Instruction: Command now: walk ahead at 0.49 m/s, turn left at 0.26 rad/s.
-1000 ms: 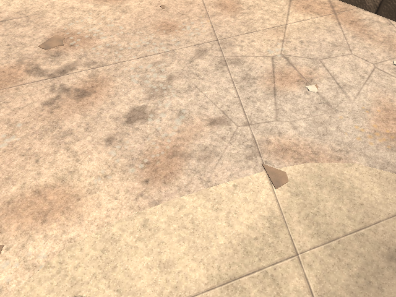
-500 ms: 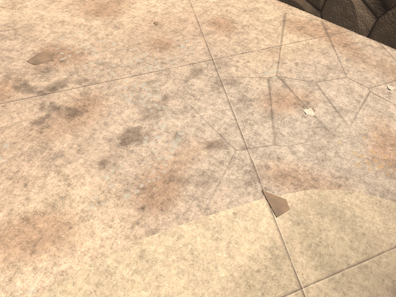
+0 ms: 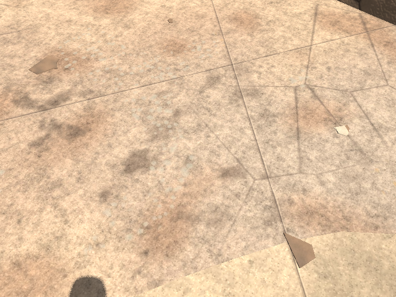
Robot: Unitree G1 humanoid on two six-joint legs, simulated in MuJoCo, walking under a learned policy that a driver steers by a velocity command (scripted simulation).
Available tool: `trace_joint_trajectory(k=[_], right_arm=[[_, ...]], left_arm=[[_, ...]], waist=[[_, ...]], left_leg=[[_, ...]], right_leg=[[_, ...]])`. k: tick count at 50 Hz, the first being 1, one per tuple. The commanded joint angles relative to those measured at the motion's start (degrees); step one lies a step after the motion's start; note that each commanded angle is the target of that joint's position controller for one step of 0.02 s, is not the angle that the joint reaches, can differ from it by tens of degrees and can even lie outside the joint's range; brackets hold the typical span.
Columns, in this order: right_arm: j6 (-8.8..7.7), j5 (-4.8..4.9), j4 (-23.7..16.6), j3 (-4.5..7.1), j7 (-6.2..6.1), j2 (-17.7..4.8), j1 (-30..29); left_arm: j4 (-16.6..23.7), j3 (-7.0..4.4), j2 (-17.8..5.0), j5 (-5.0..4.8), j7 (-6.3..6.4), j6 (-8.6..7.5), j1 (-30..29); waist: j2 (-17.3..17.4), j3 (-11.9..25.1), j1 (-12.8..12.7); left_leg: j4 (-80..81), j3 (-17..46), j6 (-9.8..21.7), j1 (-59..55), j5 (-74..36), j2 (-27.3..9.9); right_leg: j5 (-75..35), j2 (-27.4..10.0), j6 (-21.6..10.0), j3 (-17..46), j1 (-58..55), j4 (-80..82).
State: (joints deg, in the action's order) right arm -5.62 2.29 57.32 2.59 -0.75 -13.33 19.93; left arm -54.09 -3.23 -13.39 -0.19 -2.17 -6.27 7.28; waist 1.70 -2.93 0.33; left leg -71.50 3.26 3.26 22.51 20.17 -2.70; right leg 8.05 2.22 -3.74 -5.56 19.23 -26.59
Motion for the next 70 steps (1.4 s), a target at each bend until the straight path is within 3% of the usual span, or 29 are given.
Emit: trace_joint_trajectory(k=[1, 6, 10, 15, 18, 20, 21, 22, 23, 24, 26, 27, 31, 36, 41, 44, 45, 46, 47, 48, 49, 50, 52, 56, 60, 66, 68, 69, 70], right_arm=[[1.38, 0.04, -1.7, 1.36, -0.71, -1.8, 5.8], [2.34, -0.87, -6.0, 2.29, -0.64, -3.5, -3.0], [1.48, -1.17, -9.0, 1.67, 1.03, -2.3, -11.1], [1.57, -1.10, -14.3, 0.78, 3.18, -1.5, -20.1], [1.81, -0.84, -16.4, 1.76, 4.24, -3.9, -18.2], [2.00, -0.56, -14.3, 4.35, 4.18, -8.6, -5.3], [2.42, -0.57, -12.2, 6.61, 2.99, -13.6, 4.2], [2.32, -0.51, -12.0, 7.66, 2.41, -20.1, 4.7], [1.69, -1.49, -13.4, 6.30, 2.45, -16.2, 7.4], [1.19, -2.13, -13.2, 5.32, 2.35, -12.4, 5.4], [0.78, -1.64, -15.4, 4.07, 2.35, -8.4, -3.7], [0.72, -2.14, -16.5, 3.52, 2.21, -7.3, -6.3], [0.57, -1.53, -16.9, 4.04, 1.02, -10.1, -5.1], [1.35, -1.12, -16.5, 4.43, -0.05, -11.2, -1.1], [2.01, -0.78, -15.7, 4.34, -0.31, -10.5, 1.7], [2.68, -1.07, -16.9, 4.03, -0.66, -9.7, -0.3], [2.54, -1.46, -18.0, 3.04, -0.45, -7.2, -1.4], [2.20, -1.25, -19.5, 1.99, -0.42, -3.9, 2.9], [1.83, -0.14, -20.3, 1.49, -0.45, -4.8, 7.6], [2.05, 0.36, -19.3, 2.72, -0.42, -10.3, 5.0], [2.47, -0.25, -20.1, 3.08, -0.37, -11.7, -0.3], [2.58, -1.06, -20.8, 2.99, -0.25, -10.7, -3.0], [2.85, -1.03, -21.1, 2.80, 0.20, -8.0, -2.9], [2.98, -1.42, -22.2, 1.77, 0.36, -5.2, -5.0], [1.82, -1.67, -23.6, 0.68, 1.38, -4.0, -11.6], [1.23, -0.86, -26.6, 0.81, 2.69, -5.5, -19.5], [1.11, -1.31, -25.5, 1.85, 2.70, -7.4, -14.7], [1.15, -1.75, -23.1, 3.28, 2.31, -9.8, -7.3], [1.36, -2.44, -21.3, 4.72, 1.53, -13.6, 2.6]], left_arm=[[0.4, -0.45, -2.9, 0.76, -0.20, -1.44, 1.2], [-1.5, -1.15, -6.4, 1.13, 1.71, -1.70, 4.4], [-1.4, -1.23, -8.1, 0.83, 2.99, -1.18, 6.8], [-2.7, -1.79, -9.8, -0.27, 3.47, 0.87, 13.0], [-1.4, -2.47, -11.8, -0.57, 3.75, 2.24, 11.1], [0.0, -2.64, -12.8, -0.68, 4.07, 3.13, 8.5], [1.2, -2.18, -12.0, -0.29, 4.08, 2.83, 8.6], [4.0, 0.78, -2.1, 1.58, 2.76, 1.07, 14.8], [5.6, 0.32, -6.2, -0.89, 1.77, -1.88, 9.6], [7.4, -0.52, -9.1, -2.89, 1.32, -3.32, 3.4], [7.2, -0.71, -8.8, -1.05, 1.96, -3.62, 1.9], [7.1, -1.29, -9.5, -0.52, 2.05, -2.74, 3.3], [9.1, -1.19, -6.9, 1.02, 2.40, -0.17, 1.5], [12.7, -0.28, -5.0, 0.55, 2.06, -0.38, -9.2], [15.3, -1.11, -8.1, -0.26, 1.12, -1.42, -12.4], [13.7, -2.43, -10.3, -0.18, 1.04, -2.51, -4.9], [12.7, -3.31, -12.5, 0.74, 1.34, -2.83, 2.4], [11.8, -4.54, -17.2, 1.78, 1.85, -2.57, 11.5], [10.1, -4.61, -16.7, 0.63, 1.35, -1.75, 14.2], [11.5, -3.22, -11.3, -0.17, 1.40, -1.31, 11.3], [12.1, -2.51, -9.0, -0.05, 1.66, -0.62, 8.6], [11.9, -2.02, -8.2, 0.44, 1.57, -0.26, 6.2], [11.0, -1.45, -6.9, 1.10, 1.37, -0.36, 4.4], [8.9, -2.28, -9.3, 0.25, 1.03, -1.30, 5.9], [7.7, -2.51, -11.1, -0.67, 1.31, -0.46, 7.2], [4.9, -2.73, -13.6, -1.79, 1.34, 1.47, 12.9], [4.6, -2.78, -14.4, -2.09, 1.60, 2.14, 11.7], [4.3, -2.22, -13.1, -2.07, 1.66, 2.29, 12.4], [5.4, -0.89, -10.3, -0.94, 1.68, 2.01, 11.9]], waist=[[-5.7, 3.2, 1.2], [-4.3, -0.9, 0.9], [-3.3, -1.5, -1.6], [-2.4, -3.8, -4.8], [-5.5, -0.4, -1.8], [-6.4, 7.3, 5.8], [-1.9, 12.8, 10.0], [13.7, 18.1, 3.1], [9.0, 26.0, 6.2], [6.2, 18.3, 7.3], [-2.6, 9.7, 2.2], [-2.2, 8.5, -0.1], [-1.6, 4.9, -1.6], [2.3, 2.9, 2.4], [4.4, 3.1, 3.2], [6.4, 5.7, -1.3], [4.6, 11.7, -4.9], [-6.4, 21.0, -5.6], [-21.5, 24.7, -3.9], [-13.4, 16.9, -4.9], [-8.2, 10.7, -5.2], [-5.3, 6.2, -4.0], [-7.0, 3.2, -1.4], [-6.1, 2.7, -0.7], [-5.4, 2.1, -2.6], [-7.2, 0.2, -4.6], [-7.5, 2.8, -0.5], [-6.2, 7.4, 3.0], [-2.3, 14.8, 7.5]], left_leg=[[0.7, 3.0, 0.9, 6.4, -4.0, -5.8], [11.2, 4.5, -0.7, 17.0, -16.1, -6.0], [25.5, -0.2, -1.0, 16.9, -26.2, -4.8], [33.7, -4.5, 0.4, 21.8, -21.1, -3.6], [35.0, -9.2, 3.1, 14.2, -12.4, 0.6], [37.9, -11.4, 6.3, -4.4, -12.3, 5.9], [40.6, -2.6, 9.4, -21.9, -12.8, 2.4], [44.3, 29.7, 20.1, -42.8, -7.2, -13.3], [54.1, 46.2, 23.2, -48.1, -2.6, -17.8], [54.6, 37.3, 19.2, -44.5, -6.8, -15.6], [55.0, 23.2, 15.3, -26.3, -18.7, -10.9], [56.2, 19.7, 14.7, -20.2, -22.9, -9.4], [59.3, 13.4, 14.6, -10.5, -29.0, -6.5], [58.0, 9.7, 9.9, -7.4, -20.8, -2.0], [52.1, 17.0, 8.3, -13.9, -15.8, -5.0], [44.4, 19.4, 6.4, -15.2, -20.6, -3.7], [33.9, 16.6, 4.4, -11.0, -20.7, -0.6], [14.4, 9.3, 0.1, 5.3, -7.6, 6.1], [1.3, 6.7, -1.4, 19.5, 14.8, 7.1], [-4.5, 8.1, -1.8, 24.5, 11.2, 3.4], [-5.3, 5.7, -2.0, 24.8, 6.4, 1.2], [-2.7, 4.7, -2.0, 22.5, 2.7, -0.4], [2.2, 4.5, -1.5, 17.5, -0.6, -2.8], [12.3, 2.9, -2.2, 17.5, -5.3, -3.4], [27.2, -1.0, -2.5, 14.5, -16.6, -3.4], [38.8, -3.9, -0.8, 10.8, -14.6, -0.7], [43.0, -5.9, 1.3, 1.8, -13.9, 1.7], [44.7, -6.6, 2.8, -10.2, -15.1, 3.1], [42.8, 1.9, 5.9, -26.9, -16.4, -4.9]], right_leg=[[-0.9, -15.8, -8.0, 13.9, -5.0, 18.7], [-6.4, -15.6, -8.2, 5.9, -6.6, 21.8], [-9.9, -14.7, -6.3, -0.3, -10.8, 21.7], [-15.1, -18.4, -5.5, -3.1, -23.6, 17.0], [-38.3, -19.2, -3.6, -5.9, -26.6, 7.8], [-50.2, -17.1, -1.2, -8.1, -22.6, -10.9], [-36.8, -14.6, 1.4, -8.2, -10.1, -27.7], [18.8, -2.7, 5.0, -4.2, 16.7, -49.4], [25.4, 0.2, 4.0, 9.7, 24.5, -57.1], [20.3, -3.2, 2.1, 11.5, 29.9, -56.2], [12.5, -7.9, 1.6, 10.8, 23.9, -46.0], [11.1, -9.2, 2.0, 11.2, 19.2, -42.9], [5.7, -8.7, 5.8, 9.0, 16.3, -30.6], [-12.6, -4.0, 6.6, 7.6, 12.0, -8.3], [-10.1, -2.6, 4.9, 9.8, 9.7, -1.1], [-5.2, -1.9, 2.1, 8.4, -0.6, 2.4], [-5.2, -7.0, -0.8, 12.1, -13.1, 0.9], [-0.5, -19.8, -7.7, 29.6, -34.6, 1.1], [12.6, -27.7, -12.9, 50.8, -42.3, 7.0], [20.9, -26.1, -10.8, 46.8, -36.3, 8.9], [18.4, -23.7, -8.3, 37.5, -28.6, 9.4], [12.3, -20.9, -7.5, 31.4, -20.4, 11.2], [5.4, -17.1, -7.0, 23.6, -11.7, 14.3], [-5.8, -16.8, -9.6, 16.2, -10.6, 17.8], [-10.6, -14.5, -8.0, 9.1, -11.5, 18.2], [-11.3, -17.6, -6.0, 8.7, -17.9, 14.9], [-22.6, -17.2, -4.4, 7.0, -18.7, 8.3], [-29.1, -14.4, -3.0, 5.0, -15.9, -1.1], [-19.5, -11.6, -0.6, 2.9, -5.4, -16.4]])
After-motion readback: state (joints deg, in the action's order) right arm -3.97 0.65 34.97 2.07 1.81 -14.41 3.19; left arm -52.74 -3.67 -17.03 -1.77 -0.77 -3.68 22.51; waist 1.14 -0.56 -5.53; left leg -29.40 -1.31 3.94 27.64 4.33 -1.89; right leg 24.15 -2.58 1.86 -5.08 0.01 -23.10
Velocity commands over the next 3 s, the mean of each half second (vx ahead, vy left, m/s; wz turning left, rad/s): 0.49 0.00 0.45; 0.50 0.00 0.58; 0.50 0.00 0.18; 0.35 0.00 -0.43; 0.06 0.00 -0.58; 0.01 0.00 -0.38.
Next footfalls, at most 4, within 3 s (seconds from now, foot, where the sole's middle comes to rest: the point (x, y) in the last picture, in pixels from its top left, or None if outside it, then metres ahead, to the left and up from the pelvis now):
0.42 left None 0.40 0.17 -0.77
0.90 right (184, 223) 0.73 0.09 -0.77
1.40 left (86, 212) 0.78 0.46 -0.77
1.90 right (116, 140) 1.14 0.39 -0.77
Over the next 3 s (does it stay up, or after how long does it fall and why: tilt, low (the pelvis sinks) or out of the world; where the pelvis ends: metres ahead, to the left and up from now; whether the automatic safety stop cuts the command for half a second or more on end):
stays up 1.01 0.43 0.01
